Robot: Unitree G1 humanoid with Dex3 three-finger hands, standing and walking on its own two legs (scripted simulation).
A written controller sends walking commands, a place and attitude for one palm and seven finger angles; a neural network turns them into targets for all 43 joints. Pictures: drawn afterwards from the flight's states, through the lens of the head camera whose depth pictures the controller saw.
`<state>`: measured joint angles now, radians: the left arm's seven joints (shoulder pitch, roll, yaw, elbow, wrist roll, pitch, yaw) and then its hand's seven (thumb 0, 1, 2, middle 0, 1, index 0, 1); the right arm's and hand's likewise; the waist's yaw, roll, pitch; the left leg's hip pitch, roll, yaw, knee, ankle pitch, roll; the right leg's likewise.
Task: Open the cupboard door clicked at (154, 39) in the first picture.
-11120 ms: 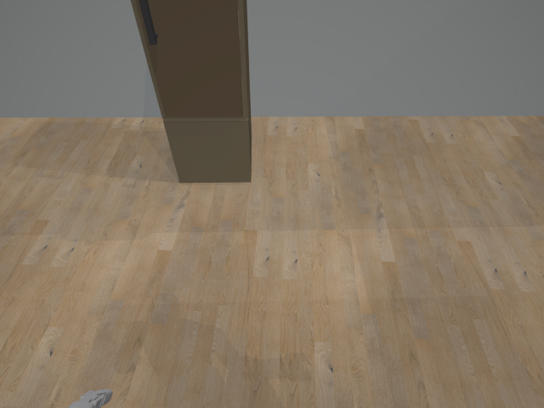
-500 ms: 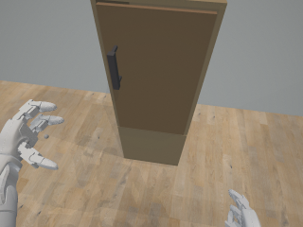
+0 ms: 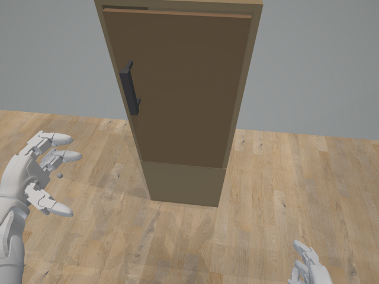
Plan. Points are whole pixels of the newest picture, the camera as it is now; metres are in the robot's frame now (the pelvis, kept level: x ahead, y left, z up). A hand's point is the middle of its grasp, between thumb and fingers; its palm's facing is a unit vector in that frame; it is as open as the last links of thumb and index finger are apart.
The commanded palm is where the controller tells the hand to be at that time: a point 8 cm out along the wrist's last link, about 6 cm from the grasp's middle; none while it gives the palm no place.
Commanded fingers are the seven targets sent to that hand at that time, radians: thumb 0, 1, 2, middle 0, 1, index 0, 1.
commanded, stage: raise the hand with hooked fingers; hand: left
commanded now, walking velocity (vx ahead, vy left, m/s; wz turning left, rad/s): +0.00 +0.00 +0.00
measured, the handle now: (132, 88) +0.59 +0.20 +0.08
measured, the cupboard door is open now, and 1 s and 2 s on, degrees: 0 0 0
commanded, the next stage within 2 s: move the hooked fingers beside the handle in 0.02 s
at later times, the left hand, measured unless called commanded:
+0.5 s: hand (76, 149) +0.36 +0.26 +0.10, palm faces -0.07 -1.00 -0.01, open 13.9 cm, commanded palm +0.33 +0.32 +0.09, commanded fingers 0.00 -0.50 0.30 -0.30 -1.20 -0.30 -1.20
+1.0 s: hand (85, 127) +0.42 +0.27 +0.09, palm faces -0.06 -1.00 +0.00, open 13.9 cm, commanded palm +0.41 +0.32 +0.09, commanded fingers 0.00 -0.50 0.30 -0.30 -1.20 -0.30 -1.20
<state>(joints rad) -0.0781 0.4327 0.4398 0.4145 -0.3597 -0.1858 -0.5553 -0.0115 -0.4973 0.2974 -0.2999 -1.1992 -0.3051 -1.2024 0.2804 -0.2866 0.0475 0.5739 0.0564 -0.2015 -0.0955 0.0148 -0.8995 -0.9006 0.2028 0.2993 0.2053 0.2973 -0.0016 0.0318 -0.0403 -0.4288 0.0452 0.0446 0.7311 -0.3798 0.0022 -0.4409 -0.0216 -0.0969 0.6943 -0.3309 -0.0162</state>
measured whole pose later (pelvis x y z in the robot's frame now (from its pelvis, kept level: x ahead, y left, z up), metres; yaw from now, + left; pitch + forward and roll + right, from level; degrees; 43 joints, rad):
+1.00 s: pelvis +0.00 +0.01 -0.01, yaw -1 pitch +11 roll -2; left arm -0.62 0.56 0.44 0.97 -0.23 -0.27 -0.54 -0.01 -0.50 0.30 -0.30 -1.20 -0.30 -1.20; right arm 0.34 -0.29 0.05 0.60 0.04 -0.08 -0.07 0.01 -0.90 -0.90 0.20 0.30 0.21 0.30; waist -0.08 0.00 -0.06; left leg -0.60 0.04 0.06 0.80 -0.40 0.02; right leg -0.61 -0.02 -0.08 0.74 -0.34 0.00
